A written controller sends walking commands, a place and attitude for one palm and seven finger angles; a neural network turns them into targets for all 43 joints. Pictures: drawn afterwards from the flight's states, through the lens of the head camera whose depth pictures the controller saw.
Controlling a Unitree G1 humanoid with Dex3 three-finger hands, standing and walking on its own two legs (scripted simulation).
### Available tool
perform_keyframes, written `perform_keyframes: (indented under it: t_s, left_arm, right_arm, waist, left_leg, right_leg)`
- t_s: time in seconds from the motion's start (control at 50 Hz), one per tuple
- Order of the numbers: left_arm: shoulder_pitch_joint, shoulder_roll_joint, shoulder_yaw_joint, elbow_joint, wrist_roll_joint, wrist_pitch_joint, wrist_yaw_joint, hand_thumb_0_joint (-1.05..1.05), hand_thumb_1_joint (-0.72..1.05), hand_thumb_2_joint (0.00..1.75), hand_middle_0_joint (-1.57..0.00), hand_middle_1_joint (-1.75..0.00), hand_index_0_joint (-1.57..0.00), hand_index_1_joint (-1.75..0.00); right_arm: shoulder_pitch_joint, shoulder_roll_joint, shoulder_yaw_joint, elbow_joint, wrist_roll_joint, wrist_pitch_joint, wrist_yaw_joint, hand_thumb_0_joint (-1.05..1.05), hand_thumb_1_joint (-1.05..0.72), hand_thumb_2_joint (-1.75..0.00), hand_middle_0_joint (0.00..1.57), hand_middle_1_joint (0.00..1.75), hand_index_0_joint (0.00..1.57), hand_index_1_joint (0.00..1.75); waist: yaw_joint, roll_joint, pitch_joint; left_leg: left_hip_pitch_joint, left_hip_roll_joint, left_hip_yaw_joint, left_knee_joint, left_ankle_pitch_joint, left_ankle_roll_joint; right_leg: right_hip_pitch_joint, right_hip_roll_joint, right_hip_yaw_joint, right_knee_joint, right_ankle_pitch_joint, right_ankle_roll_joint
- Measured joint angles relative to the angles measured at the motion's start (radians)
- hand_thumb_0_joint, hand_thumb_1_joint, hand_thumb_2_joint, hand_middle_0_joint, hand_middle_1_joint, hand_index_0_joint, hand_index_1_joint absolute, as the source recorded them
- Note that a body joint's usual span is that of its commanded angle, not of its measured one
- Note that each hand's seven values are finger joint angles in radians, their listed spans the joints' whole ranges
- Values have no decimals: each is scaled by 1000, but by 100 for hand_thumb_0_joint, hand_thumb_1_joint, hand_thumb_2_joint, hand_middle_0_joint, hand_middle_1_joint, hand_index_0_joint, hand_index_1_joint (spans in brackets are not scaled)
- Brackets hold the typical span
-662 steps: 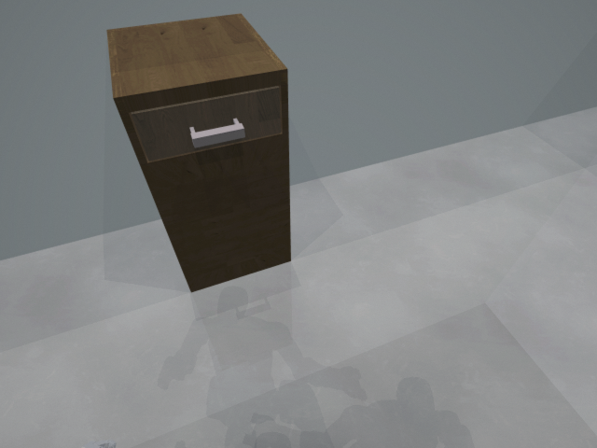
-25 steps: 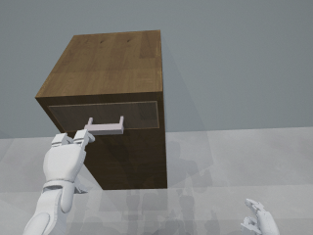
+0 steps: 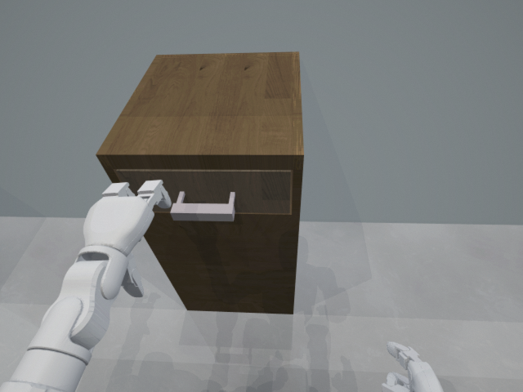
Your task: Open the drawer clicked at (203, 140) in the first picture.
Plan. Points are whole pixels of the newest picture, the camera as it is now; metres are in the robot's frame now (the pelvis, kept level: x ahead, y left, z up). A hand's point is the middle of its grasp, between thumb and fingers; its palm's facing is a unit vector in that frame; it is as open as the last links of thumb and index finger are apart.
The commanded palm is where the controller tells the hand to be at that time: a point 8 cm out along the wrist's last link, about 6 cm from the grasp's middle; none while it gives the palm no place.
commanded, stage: raise the hand with hooked fingers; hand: left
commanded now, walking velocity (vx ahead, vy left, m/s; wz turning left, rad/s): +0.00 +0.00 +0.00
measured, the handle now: (205, 204) +0.49 +0.20 -0.06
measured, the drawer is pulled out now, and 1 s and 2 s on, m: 0.00 0.00 0.00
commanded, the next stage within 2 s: move the hooked fingers above the handle in 0.20 s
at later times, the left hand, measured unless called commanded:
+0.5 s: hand (149, 239) +0.32 +0.23 +0.06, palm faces -0.01 -0.06 -1.00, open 13.9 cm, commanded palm +0.30 +0.23 +0.12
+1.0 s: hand (165, 223) +0.36 +0.22 +0.04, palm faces -0.01 -0.05 -1.00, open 13.9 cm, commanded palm +0.35 +0.22 +0.10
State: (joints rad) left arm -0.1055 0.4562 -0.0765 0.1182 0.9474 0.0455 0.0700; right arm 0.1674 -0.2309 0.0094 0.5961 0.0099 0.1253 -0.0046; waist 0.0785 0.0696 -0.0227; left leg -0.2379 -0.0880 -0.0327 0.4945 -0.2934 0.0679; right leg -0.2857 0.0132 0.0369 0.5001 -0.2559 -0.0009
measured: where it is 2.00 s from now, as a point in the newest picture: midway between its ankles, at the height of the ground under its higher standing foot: outside the picture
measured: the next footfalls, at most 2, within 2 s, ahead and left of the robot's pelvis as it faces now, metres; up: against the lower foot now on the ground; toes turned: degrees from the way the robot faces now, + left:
none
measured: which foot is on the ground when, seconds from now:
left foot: down 0.00-1.00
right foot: down 0.00-1.00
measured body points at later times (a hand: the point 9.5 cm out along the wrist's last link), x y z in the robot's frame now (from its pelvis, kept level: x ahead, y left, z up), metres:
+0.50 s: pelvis +0.00 -0.02 +0.00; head +0.02 -0.05 +0.45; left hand +0.31 +0.23 +0.11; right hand +0.18 -0.25 -0.11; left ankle -0.03 +0.07 -0.74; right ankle +0.00 -0.13 -0.74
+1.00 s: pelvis +0.00 -0.03 -0.01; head +0.04 -0.06 +0.44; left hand +0.36 +0.22 +0.09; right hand +0.14 -0.29 -0.13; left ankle -0.03 +0.07 -0.74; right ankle +0.00 -0.13 -0.74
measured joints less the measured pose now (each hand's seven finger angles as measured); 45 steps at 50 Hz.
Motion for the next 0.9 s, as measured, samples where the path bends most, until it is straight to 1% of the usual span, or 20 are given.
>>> perform_keyframes:
  t_s: [0.12,0.16,0.22,0.28,0.34,0.42,0.52,0.64,0.78,0.9]
  left_arm:
    - [38,3,2,-34,8,-47,44,0,-49,30,-32,-120,-32,-120]
    - [39,3,3,-34,10,-47,63,0,-49,30,-32,-120,-32,-120]
    - [31,4,3,-23,9,-30,79,0,-49,30,-32,-120,-32,-120]
    - [22,1,1,-9,5,-8,77,0,-49,30,-32,-120,-32,-120]
    - [19,-3,-5,2,-1,2,66,0,-49,30,-32,-120,-32,-120]
    - [-12,0,-8,63,3,-10,55,0,-49,30,-32,-120,-32,-120]
    - [-67,16,10,149,11,-44,48,0,-49,30,-32,-120,-32,-120]
    - [-106,15,17,194,14,-74,65,0,-49,30,-32,-120,-32,-120]
    - [-139,2,11,247,29,-81,91,0,-49,30,-32,-120,-32,-120]
    - [-162,3,31,301,37,-80,118,0,-49,30,-32,-120,-32,-120]
  right_arm:
    - [21,-19,-25,17,-3,-3,2,1,-90,-90,21,30,20,30]
    - [21,-22,-31,25,-1,-3,1,1,-90,-90,21,30,20,30]
    - [17,-23,-33,31,4,-1,0,1,-90,-90,20,30,20,30]
    - [8,-21,-30,31,7,-1,-2,1,-90,-90,20,30,20,30]
    - [-1,-18,-24,25,8,-2,-7,1,-90,-90,20,30,20,30]
    - [-16,-12,-12,20,12,-5,-20,1,-90,-90,20,30,20,30]
    - [-19,-9,-12,14,12,-15,-34,1,-90,-90,21,30,20,30]
    - [1,-22,-29,17,13,-21,-36,1,-90,-90,21,30,20,30]
    - [24,-31,-44,27,14,-12,-37,1,-90,-90,20,30,20,30]
    - [42,-27,-48,35,17,-7,-40,1,-90,-90,20,30,20,30]
  waist:
    - [3,-3,7]
    - [4,-3,6]
    - [4,-2,4]
    - [1,2,2]
    - [-2,4,-2]
    - [-4,0,-4]
    - [-9,-11,-8]
    - [-13,-13,-23]
    - [-27,-13,-38]
    - [-41,-16,-48]
  left_leg:
    - [-14,0,-2,3,1,-2]
    - [-17,0,-3,4,1,-3]
    - [-18,2,-4,4,2,-6]
    - [-15,5,-5,0,4,-10]
    - [-9,9,-5,-5,5,-13]
    - [-12,16,-5,-2,3,-20]
    - [-37,25,-10,17,-3,-29]
    - [-75,29,-14,46,-18,-36]
    - [-114,32,-7,73,-33,-39]
    - [-134,36,3,84,-41,-39]
  right_leg:
    - [-12,0,-3,2,1,-1]
    - [-16,0,-4,4,0,-2]
    - [-19,2,-5,6,0,-5]
    - [-17,5,-6,6,0,-8]
    - [-14,9,-5,5,1,-12]
    - [-19,16,-7,11,0,-20]
    - [-43,25,-13,27,-5,-30]
    - [-79,30,-19,54,-18,-37]
    - [-123,34,-14,85,-32,-40]
    - [-147,39,-5,99,-38,-41]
